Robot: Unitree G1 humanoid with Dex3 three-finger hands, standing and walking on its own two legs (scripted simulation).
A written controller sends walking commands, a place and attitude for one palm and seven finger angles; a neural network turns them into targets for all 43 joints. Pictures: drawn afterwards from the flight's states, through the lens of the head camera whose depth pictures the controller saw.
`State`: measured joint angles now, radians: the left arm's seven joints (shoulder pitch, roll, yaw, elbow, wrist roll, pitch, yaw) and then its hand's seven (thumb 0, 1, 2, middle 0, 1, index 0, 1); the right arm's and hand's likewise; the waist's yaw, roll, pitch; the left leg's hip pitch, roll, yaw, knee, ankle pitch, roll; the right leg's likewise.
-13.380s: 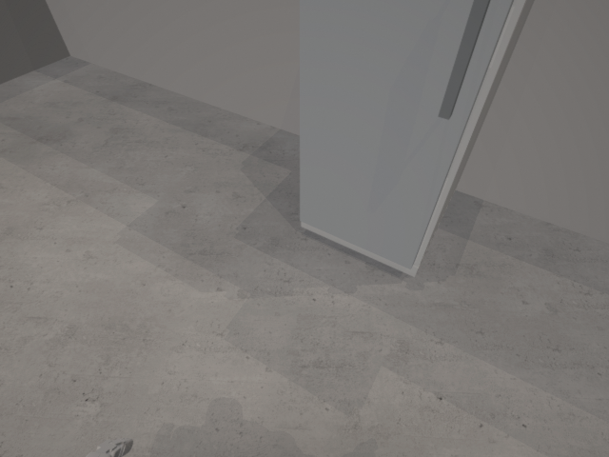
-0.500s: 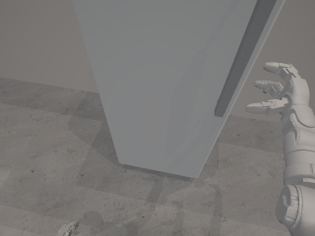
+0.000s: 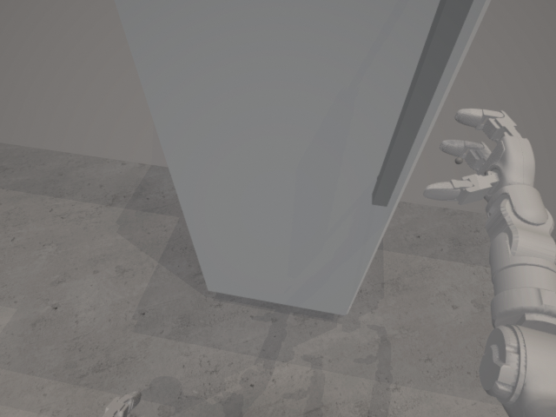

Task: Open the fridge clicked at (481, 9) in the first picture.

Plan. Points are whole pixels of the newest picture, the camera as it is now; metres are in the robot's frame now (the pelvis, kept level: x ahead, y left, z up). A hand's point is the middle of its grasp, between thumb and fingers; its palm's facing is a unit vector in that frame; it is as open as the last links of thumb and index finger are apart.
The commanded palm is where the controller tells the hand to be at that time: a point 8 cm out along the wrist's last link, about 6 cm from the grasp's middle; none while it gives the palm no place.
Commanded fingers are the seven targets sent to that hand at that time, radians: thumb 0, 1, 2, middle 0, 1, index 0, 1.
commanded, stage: move the hooked fingers beside the handle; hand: right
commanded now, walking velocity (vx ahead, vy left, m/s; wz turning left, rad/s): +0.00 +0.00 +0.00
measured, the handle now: (421, 77) +0.53 -0.14 +0.23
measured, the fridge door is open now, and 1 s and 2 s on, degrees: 0 0 0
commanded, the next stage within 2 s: feel for the door with the fingertips in 0.76 s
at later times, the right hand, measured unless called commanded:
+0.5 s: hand (459, 165) +0.45 -0.20 +0.15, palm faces +0.11 +0.99 +0.00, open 14.0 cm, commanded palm +0.42 -0.24 +0.16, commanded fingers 0.00 0.50 -0.30 0.30 1.20 0.30 1.20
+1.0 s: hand (450, 159) +0.45 -0.19 +0.16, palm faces +0.08 +1.00 +0.01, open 14.0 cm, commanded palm +0.41 -0.23 +0.16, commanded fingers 0.00 0.50 -0.30 0.30 1.20 0.30 1.20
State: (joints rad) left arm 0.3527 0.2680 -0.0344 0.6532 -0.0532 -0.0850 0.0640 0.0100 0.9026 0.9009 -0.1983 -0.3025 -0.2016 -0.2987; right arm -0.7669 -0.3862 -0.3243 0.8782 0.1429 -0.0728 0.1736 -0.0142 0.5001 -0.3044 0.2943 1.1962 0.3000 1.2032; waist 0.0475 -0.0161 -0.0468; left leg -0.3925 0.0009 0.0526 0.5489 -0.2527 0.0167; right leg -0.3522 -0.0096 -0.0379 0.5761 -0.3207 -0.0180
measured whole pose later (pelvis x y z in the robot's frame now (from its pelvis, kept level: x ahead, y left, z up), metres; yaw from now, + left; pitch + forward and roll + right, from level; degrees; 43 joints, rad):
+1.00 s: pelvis +0.00 +0.00 +0.00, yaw +0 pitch +5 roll +0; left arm 0.35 0.26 -0.04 0.64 -0.05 -0.07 0.06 0.01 0.90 0.90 -0.20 -0.30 -0.20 -0.30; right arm -0.78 -0.38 -0.31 0.91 0.14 -0.06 0.16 -0.01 0.50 -0.30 0.30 1.20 0.30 1.20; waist 0.05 -0.02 -0.06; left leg -0.40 0.00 0.05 0.56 -0.26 0.02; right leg -0.36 -0.01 -0.04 0.59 -0.32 -0.01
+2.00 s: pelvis +0.00 +0.00 +0.00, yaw +0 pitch +8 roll +1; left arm 0.41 0.27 -0.03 0.69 -0.03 -0.08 0.04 0.01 0.90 0.90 -0.20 -0.30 -0.20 -0.30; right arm -0.92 -0.39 -0.33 1.10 0.10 -0.18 0.11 -0.01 0.50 -0.30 0.35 1.24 0.36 1.24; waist 0.10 -0.02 -0.06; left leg -0.47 -0.01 0.05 0.58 -0.26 0.02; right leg -0.43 -0.02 -0.04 0.62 -0.33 -0.01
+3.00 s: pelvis +0.00 +0.01 +0.00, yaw +1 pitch +7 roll +0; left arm 0.38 0.25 -0.03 0.69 -0.03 -0.07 0.03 0.01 0.90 0.90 -0.20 -0.30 -0.20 -0.30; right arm -0.89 -0.27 -0.27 0.99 0.10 -0.14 0.01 -0.01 0.50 -0.30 0.29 1.20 0.30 1.20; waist 0.08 -0.03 -0.06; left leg -0.44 -0.01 0.04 0.57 -0.26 0.03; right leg -0.39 -0.02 -0.04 0.59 -0.32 -0.01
